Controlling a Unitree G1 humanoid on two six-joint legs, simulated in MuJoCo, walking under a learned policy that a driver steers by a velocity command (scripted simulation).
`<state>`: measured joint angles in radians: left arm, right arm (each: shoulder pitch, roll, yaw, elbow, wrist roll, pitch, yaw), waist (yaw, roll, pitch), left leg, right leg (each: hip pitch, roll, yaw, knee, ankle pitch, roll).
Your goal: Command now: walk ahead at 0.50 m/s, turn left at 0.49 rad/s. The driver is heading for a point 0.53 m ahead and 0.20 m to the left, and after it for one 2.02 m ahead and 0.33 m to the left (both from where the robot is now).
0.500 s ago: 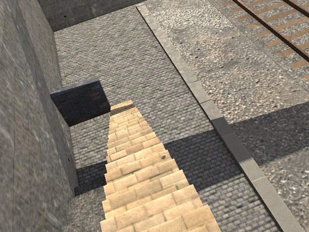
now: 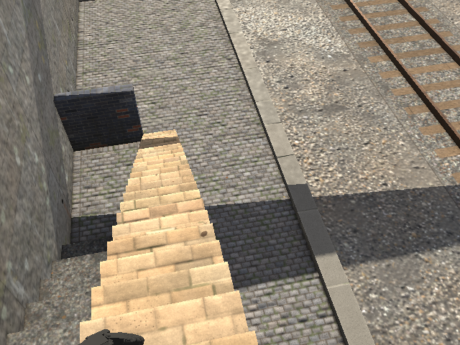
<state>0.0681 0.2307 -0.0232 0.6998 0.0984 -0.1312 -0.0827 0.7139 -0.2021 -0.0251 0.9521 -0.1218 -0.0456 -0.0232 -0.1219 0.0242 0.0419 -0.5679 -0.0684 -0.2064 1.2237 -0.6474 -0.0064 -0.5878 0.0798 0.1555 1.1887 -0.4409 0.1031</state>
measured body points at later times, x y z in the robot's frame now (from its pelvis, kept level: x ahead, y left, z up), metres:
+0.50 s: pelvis +0.12 +0.10 -0.14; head +0.06 +0.18 +0.30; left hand +0.12 +0.40 -0.30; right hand +0.26 -0.17 -0.20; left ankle +0.18 +0.21 -0.83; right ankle +0.13 -0.10 -0.63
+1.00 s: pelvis +0.26 +0.10 -0.15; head +0.24 +0.10 +0.30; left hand +0.17 +0.35 -0.29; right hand +0.42 -0.13 -0.26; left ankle +0.19 +0.20 -0.80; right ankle +0.25 +0.03 -0.84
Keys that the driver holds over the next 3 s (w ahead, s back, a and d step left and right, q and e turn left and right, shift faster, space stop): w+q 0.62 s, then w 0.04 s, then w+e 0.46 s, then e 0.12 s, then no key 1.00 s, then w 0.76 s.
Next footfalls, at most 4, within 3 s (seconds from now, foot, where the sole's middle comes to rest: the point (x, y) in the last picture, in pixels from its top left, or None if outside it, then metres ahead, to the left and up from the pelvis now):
0.38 left None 0.22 0.21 -0.87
0.96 right None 0.29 0.04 -0.87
1.42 left None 0.51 0.28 -1.06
1.94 right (216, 330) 0.74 0.01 -1.25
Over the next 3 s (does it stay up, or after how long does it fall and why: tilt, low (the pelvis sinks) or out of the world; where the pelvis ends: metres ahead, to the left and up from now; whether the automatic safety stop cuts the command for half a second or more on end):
stays up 0.90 0.14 -0.59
